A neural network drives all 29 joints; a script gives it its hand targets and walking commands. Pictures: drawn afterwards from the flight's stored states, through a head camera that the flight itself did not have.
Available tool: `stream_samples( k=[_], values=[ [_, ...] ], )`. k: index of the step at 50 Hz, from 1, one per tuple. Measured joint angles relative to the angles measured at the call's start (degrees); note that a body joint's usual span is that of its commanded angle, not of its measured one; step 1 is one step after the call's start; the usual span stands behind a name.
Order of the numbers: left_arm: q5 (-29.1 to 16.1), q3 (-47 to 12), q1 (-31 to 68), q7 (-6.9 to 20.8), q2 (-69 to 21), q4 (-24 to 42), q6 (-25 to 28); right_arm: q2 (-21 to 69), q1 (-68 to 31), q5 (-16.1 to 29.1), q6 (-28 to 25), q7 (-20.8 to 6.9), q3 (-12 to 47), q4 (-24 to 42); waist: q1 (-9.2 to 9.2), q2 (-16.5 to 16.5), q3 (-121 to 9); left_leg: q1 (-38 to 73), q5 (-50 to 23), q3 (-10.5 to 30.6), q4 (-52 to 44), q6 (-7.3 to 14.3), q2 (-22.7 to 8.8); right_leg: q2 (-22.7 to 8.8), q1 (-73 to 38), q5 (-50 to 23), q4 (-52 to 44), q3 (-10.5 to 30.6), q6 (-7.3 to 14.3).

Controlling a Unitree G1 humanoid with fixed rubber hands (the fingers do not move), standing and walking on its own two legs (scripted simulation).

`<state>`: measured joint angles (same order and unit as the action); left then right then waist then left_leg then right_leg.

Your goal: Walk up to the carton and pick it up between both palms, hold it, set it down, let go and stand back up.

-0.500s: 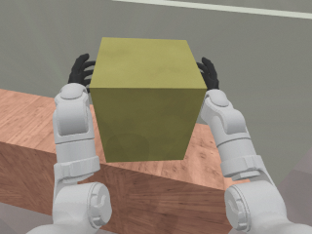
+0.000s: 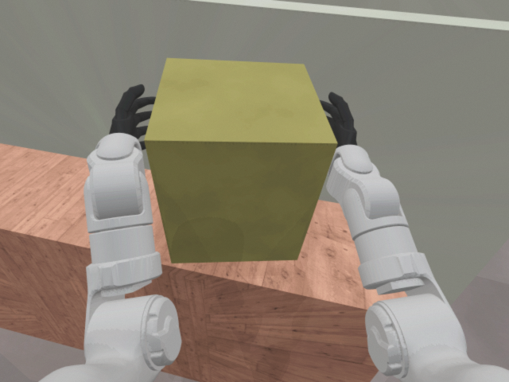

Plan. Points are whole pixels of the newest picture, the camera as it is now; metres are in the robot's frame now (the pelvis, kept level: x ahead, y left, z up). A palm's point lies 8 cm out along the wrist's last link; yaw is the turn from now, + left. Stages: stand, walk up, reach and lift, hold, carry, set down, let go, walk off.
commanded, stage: hold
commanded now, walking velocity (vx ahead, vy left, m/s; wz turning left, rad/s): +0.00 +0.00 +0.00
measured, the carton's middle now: (236, 165) +0.39 +0.01 +0.19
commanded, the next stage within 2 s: none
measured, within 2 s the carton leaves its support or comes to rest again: neither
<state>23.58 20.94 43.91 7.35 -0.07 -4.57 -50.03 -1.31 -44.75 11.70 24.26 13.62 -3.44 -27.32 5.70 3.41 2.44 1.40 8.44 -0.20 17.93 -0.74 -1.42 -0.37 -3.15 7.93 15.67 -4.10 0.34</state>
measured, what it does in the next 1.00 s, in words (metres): stands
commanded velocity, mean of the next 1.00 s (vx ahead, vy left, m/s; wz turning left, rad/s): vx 0.00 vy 0.00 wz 0.00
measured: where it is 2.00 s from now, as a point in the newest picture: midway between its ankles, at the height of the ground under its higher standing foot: outside the picture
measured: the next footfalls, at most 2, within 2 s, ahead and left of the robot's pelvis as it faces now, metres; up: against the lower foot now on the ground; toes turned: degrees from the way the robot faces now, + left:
none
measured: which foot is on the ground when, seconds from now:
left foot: down 0.00-1.00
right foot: down 0.00-1.00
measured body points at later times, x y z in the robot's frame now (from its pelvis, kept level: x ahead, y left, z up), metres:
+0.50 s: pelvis +0.01 +0.00 +0.00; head -0.06 +0.03 +0.44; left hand +0.38 +0.16 +0.25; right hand +0.37 -0.14 +0.24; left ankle +0.03 +0.13 -0.75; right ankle +0.02 -0.11 -0.75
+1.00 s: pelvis +0.00 +0.00 +0.00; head -0.06 +0.03 +0.44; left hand +0.38 +0.16 +0.25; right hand +0.38 -0.14 +0.24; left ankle +0.03 +0.12 -0.75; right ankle +0.02 -0.11 -0.75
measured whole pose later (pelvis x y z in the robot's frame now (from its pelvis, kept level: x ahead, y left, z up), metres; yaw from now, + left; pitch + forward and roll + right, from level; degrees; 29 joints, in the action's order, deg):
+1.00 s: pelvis +0.00 +0.00 +0.00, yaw +0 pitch -11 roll -1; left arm 23.5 20.3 43.5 6.7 -0.4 -4.5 -49.6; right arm -1.6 -44.1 12.0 24.0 13.3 -3.3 -26.8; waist 6.1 3.4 2.1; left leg 1.3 8.8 -0.2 18.2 -0.6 -1.4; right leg -0.3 -3.4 8.2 15.5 -4.0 0.3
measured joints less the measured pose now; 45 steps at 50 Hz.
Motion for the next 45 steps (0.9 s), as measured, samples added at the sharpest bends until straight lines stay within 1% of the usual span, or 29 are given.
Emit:
stream_samples(
  k=[6, 8, 18, 25, 31, 35, 45],
  values=[
    [0.35, 0.39, 0.67, -0.04, -0.21, -1.12, 0.21, -0.04, -0.55, -0.17, 0.07, -0.23, -0.53, -0.91, 0.04, -0.1, -0.33, -0.06, -0.06, -0.15, -0.18, 0.16, 0.18, -0.18, 0.23, 0.07, 0.14, 0.14, -0.13],
    [0.44, 0.34, 0.77, -0.05, -0.24, -1.34, 0.22, -0.19, -0.55, -0.06, 0.08, -0.73, -0.44, -1.01, -0.1, -0.15, -0.4, -0.06, -0.07, -0.23, -0.26, 0.16, 0.16, -0.15, 0.26, 0.07, 0.07, 0.22, -0.14],
    [0.1, -0.2, -0.86, -0.24, -0.52, 0.32, 0.32, -0.42, 0.56, 0.38, -0.04, -0.57, 0.47, 0.17, 0.15, -0.19, -0.4, 0.36, 0.44, -0.01, 0.0, 0.04, 0.02, 0.03, -0.5, 0.41, -0.16, 0.02, -0.04],
    [-0.07, -0.36, -2.08, -0.25, -0.79, 1.88, -0.03, -0.58, 1.38, 1.13, 0.27, 0.02, 1.38, 1.3, 0.49, -0.09, -0.05, 0.86, 0.62, -0.02, 0.15, 0.0, -0.09, 0.17, -1.16, 0.38, -0.39, 0.07, -0.01],
    [0.28, -0.03, -0.78, -0.17, -0.59, -0.28, 0.26, -0.23, 0.63, 0.19, 0.25, -0.33, 0.31, -0.14, 0.07, -0.08, -0.25, 0.37, 0.21, -0.25, -0.17, 0.11, 0.08, 0.0, -0.26, 0.35, 0.07, 0.3, -0.04],
    [-0.01, -0.27, -0.47, -0.26, -0.32, 0.3, 0.29, -0.31, 0.54, 0.29, -0.09, -0.23, 0.39, 0.47, -0.06, -0.18, -0.02, -0.05, 0.01, -0.2, -0.17, 0.12, 0.08, 0.02, 0.02, 0.06, -0.16, 0.26, -0.06],
    [0.07, -0.3, -0.01, -0.32, -0.05, -0.77, -0.01, -0.03, 0.14, 0.01, 0.02, -0.4, -0.18, -0.66, 0.23, 0.17, -0.26, -0.17, 0.0, 0.01, -0.09, 0.13, 0.16, -0.04, 0.05, 0.23, 0.01, 0.05, -0.04]
  ],
)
